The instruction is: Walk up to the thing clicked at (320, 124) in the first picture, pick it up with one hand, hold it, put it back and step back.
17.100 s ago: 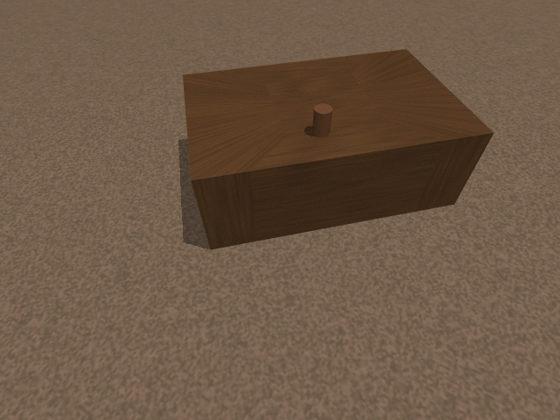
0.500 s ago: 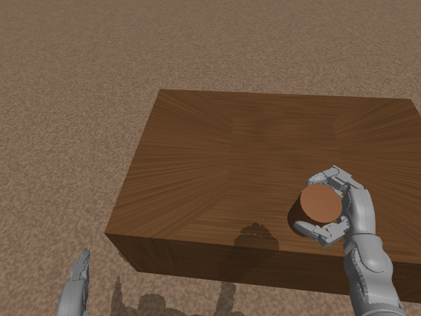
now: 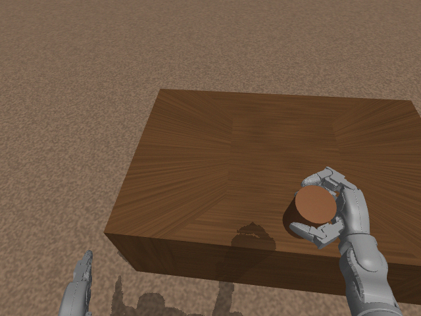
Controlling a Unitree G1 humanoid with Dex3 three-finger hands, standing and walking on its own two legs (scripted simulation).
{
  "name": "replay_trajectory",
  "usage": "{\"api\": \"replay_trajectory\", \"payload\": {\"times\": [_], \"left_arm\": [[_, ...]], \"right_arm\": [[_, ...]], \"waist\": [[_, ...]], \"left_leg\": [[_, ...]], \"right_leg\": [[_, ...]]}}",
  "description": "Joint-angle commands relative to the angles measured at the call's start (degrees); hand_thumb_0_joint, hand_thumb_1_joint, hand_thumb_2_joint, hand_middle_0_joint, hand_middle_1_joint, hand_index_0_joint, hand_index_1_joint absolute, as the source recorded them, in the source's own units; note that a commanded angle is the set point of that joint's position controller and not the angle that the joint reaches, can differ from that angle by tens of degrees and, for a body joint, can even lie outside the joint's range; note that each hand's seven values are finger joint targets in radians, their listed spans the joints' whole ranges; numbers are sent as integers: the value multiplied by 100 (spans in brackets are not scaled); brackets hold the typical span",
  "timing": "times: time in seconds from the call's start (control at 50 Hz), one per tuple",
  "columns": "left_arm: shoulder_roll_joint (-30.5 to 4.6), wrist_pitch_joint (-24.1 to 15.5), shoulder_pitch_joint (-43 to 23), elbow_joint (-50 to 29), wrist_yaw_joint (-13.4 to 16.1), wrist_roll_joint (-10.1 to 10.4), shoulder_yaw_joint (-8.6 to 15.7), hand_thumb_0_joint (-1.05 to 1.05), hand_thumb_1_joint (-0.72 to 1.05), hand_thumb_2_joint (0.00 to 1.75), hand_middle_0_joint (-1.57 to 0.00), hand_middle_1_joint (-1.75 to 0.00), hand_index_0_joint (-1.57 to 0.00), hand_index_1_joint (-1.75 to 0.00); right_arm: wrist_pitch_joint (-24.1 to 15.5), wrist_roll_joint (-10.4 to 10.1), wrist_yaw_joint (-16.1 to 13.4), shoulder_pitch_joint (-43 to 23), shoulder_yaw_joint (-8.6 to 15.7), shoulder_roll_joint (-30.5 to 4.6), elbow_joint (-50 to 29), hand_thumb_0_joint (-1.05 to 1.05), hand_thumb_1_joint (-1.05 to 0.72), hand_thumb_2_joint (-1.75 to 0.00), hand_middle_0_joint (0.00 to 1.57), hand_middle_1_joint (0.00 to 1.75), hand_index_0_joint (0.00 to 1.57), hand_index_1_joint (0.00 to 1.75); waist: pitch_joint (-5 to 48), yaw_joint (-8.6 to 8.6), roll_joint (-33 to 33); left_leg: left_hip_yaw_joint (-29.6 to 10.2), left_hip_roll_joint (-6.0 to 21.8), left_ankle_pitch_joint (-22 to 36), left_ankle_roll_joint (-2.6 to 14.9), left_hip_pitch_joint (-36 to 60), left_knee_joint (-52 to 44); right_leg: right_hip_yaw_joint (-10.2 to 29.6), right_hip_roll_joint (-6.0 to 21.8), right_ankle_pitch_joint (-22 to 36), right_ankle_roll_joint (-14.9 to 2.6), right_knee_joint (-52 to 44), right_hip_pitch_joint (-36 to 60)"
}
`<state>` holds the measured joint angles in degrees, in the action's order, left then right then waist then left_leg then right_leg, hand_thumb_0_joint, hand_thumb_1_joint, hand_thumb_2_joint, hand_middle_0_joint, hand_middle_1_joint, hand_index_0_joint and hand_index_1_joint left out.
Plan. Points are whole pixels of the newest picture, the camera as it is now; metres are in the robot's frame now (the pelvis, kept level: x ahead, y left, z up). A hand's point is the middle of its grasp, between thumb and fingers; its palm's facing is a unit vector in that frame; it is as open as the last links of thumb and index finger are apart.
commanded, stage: hold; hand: right
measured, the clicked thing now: (306, 213) +0.32 -0.15 +0.01
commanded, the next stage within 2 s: crouch in 1.18 s
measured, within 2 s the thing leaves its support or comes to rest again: neither
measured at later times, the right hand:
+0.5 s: hand (315, 206) +0.32 -0.16 +0.03, palm faces +0.05 +1.00 +0.00, open 10.1 cm
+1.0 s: hand (312, 208) +0.32 -0.15 +0.03, palm faces +0.00 +1.00 -0.01, open 10.1 cm
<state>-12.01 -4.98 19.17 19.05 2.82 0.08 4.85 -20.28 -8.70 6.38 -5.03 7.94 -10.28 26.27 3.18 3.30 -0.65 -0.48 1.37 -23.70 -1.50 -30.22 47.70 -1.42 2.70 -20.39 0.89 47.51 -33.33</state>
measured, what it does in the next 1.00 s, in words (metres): stands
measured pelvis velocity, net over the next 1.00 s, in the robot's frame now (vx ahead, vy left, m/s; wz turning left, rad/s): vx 0.00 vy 0.00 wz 0.00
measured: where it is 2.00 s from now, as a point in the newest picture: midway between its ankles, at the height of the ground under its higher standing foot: outside the picture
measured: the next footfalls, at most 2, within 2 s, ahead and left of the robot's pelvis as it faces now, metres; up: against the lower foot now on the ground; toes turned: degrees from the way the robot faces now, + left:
none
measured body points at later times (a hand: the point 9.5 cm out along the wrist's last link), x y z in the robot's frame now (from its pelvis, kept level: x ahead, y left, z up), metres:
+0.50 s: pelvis +0.00 +0.00 +0.00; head +0.03 -0.01 +0.45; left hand +0.16 +0.27 -0.04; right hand +0.31 -0.21 +0.04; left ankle +0.01 +0.14 -0.70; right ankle +0.04 -0.13 -0.70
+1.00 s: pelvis +0.00 +0.00 +0.00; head +0.03 -0.01 +0.45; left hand +0.16 +0.26 -0.04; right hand +0.31 -0.21 +0.03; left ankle +0.01 +0.14 -0.70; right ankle +0.04 -0.13 -0.70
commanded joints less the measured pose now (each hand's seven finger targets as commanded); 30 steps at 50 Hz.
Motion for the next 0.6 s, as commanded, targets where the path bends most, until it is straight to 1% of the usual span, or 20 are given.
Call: {"api": "replay_trajectory", "payload": {"times": [0.0, 0.06, 0.08, 0.1, 0.12, 0.16, 0.18, 0.2, 0.3, 0.34, 0.36, 0.38, 0.4, 0.42, 0.44, 0.48, 0.5, 0.52, 0.54, 0.58], "left_arm": [[-796, -349, -263, -899, 91, 36, 417, 0, -55, 6, -4, -5, -4, -5], [-875, -350, -376, -1140, 128, 49, 437, 0, -55, 6, -4, -4, -4, -5], [-623, -333, -352, -1050, 109, 41, 196, 0, -55, 5, -4, -5, -4, -5], [-702, -320, -325, -1008, 133, 48, 318, 0, -54, 5, -4, -5, -5, -4], [-638, -337, -386, -1047, 128, 53, 222, 0, -55, 6, -4, -5, -4, -5], [-720, -357, -239, -978, 131, 38, 305, 0, -55, 5, -5, -5, -4, -5], [-759, -346, -148, -840, 125, 39, 335, 0, -55, 5, -4, -5, -4, -5], [-531, -337, -128, -778, 95, 37, 116, 0, -55, 5, -4, -5, -4, -5], [-1088, -320, -323, -927, 90, 39, 678, 0, -54, 5, -4, -5, -5, -4], [-966, -348, -422, -1194, 65, 60, 565, 0, -54, 5, -4, -5, -5, -4], [-1150, -327, -241, -1098, 92, 61, 779, 0, -54, 5, -4, -5, -5, -4], [-916, -335, -391, -1210, 73, 77, 535, 0, -54, 5, -4, -5, -4, -4], [-843, -307, -220, -1036, 73, 75, 516, 0, -54, 5, -4, -5, -5, -4], [-617, -322, -313, -1083, 51, 71, 283, 0, -54, 5, -4, -5, -4, -5], [-541, -322, -269, -984, 54, 67, 229, 0, -54, 5, -4, -5, -4, -4], [-538, -358, -403, -1032, 75, 47, 219, 0, -55, 5, -4, -4, -4, -5], [-461, -365, -359, -1095, 72, 39, 96, 0, -55, 6, -4, -4, -4, -4], [-624, -385, -340, -1138, 94, 30, 222, 0, -55, 5, -4, -4, -4, -5], [-653, -369, -239, -1017, 103, 22, 203, 0, -55, 5, -4, -4, -4, -5], [-609, -345, -105, -760, 83, 25, 187, 0, -55, 6, -4, -5, -4, -5]], "right_arm": [[-599, -217, -168, -1871, 473, -793, -1674, 0, -11, -131, 127, 144, 132, 144], [-669, -207, -196, -2118, 545, -947, -1876, 0, -9, -130, 125, 142, 131, 142], [-699, -172, -184, -2188, 433, -894, -1876, 0, -9, -131, 126, 144, 131, 144], [-701, -168, -159, -2206, 447, -909, -1786, 0, -8, -131, 126, 144, 131, 144], [-675, -170, -110, -1963, 261, -709, -1703, 0, -9, -131, 126, 143, 131, 143], [-608, -152, -31, -1852, 79, -517, -1547, 0, -8, -131, 124, 142, 130, 142], [-576, -175, 8, -1889, 127, -585, -1585, 0, -10, -131, 126, 143, 131, 143], [-517, -127, 41, -1682, 75, -522, -1389, 0, -10, -131, 126, 143, 131, 143], [-478, -200, -8, -1709, 426, -750, -1464, 0, -11, -131, 127, 144, 132, 144], [-553, -234, -70, -1868, 529, -811, -1726, 0, -11, -130, 127, 143, 132, 143], [-601, -255, -128, -2034, 636, -959, -1929, 0, -11, -129, 126, 142, 130, 142], [-597, -223, -138, -1784, 623, -906, -1697, 0, -11, -130, 126, 143, 131, 143], [-631, -231, -149, -1976, 558, -884, -1829, 0, -10, -129, 126, 142, 131, 142], [-655, -211, -145, -1897, 455, -737, -1654, 0, -8, -129, 124, 141, 129, 141], [-710, -216, -153, -2080, 461, -755, -1726, 0, -7, -130, 125, 143, 130, 143], [-740, -157, -102, -2187, 341, -725, -1665, 0, -7, -130, 125, 143, 130, 143], [-747, -144, -67, -2198, 178, -630, -1823, 0, -7, -129, 124, 141, 129, 141], [-725, -117, -13, -2035, 36, -528, -1753, 0, -7, -130, 124, 142, 130, 142], [-714, -132, -3, -2000, 122, -685, -1914, 0, -9, -130, 125, 142, 130, 142], [-592, -118, 38, -1407, 179, -637, -1469, 0, -12, -132, 127, 144, 132, 144]], "waist": [[1559, -42, 95], [1628, 22, -126], [1605, -32, -20], [1653, 22, 7], [1537, -1, -2], [1571, 70, 234], [1561, 66, 324], [1449, 18, 332], [1480, 41, 70], [1681, -28, 34], [1760, 5, 1], [1694, -77, -99], [1545, -48, 22], [1461, -67, -27], [1395, -51, 9], [1628, -3, 209], [1637, 8, 289], [1748, 68, 332], [1712, -28, 527], [1534, -92, 504]], "left_leg": [[120, -173, 1345, 102, 257, -780], [85, -180, 1404, 78, 315, -810], [72, -168, 1427, 86, 316, -771], [63, -168, 1442, 92, 236, -747], [83, -177, 1384, 96, 212, -763], [121, -186, 1397, 111, 112, -727], [114, -172, 1412, 109, 95, -761], [94, -156, 1437, 106, 80, -749], [153, -170, 1404, 87, 127, -766], [189, -185, 1456, 80, 304, -750], [185, -194, 1513, 85, 353, -738], [189, -206, 1534, 83, 317, -716], [167, -204, 1453, 101, 231, -713], [170, -211, 1404, 105, 199, -696], [177, -214, 1320, 114, 164, -689], [119, -189, 1455, 114, 111, -638], [105, -182, 1379, 123, 116, -669], [105, -192, 1366, 130, 51, -654], [99, -175, 1315, 149, 109, -689], [126, -177, 1332, 144, 109, -703]], "right_leg": [[30, -171, 886, -132, -612, 1253], [37, -162, 929, -158, -608, 1279], [25, -170, 950, -144, -584, 1273], [33, -160, 946, -150, -554, 1278], [38, -157, 927, -134, -594, 1294], [36, -149, 947, -106, -641, 1416], [15, -161, 952, -110, -635, 1388], [1, -174, 985, -114, -608, 1304], [28, -161, 923, -125, -640, 1243], [44, -164, 997, -128, -654, 1366], [53, -163, 1058, -126, -651, 1425], [66, -158, 1120, -138, -640, 1417], [42, -164, 1024, -131, -642, 1300], [49, -154, 1001, -134, -632, 1234], [51, -143, 906, -130, -639, 1164], [30, -139, 1002, -132, -545, 1234], [11, -146, 913, -124, -561, 1268], [20, -136, 910, -107, -582, 1406], [8, -155, 884, -86, -618, 1380], [7, -165, 941, -82, -651, 1326]]}}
